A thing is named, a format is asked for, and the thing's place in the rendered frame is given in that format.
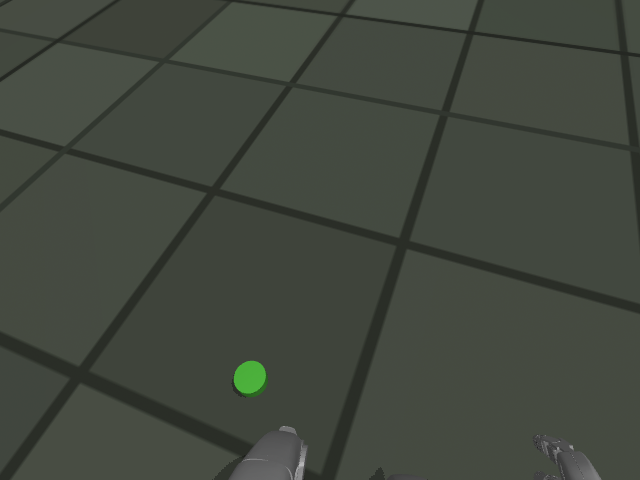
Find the tin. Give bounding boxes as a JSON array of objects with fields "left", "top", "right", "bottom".
[{"left": 234, "top": 361, "right": 268, "bottom": 397}]

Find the right robot hand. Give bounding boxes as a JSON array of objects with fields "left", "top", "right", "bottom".
[{"left": 533, "top": 435, "right": 601, "bottom": 480}]

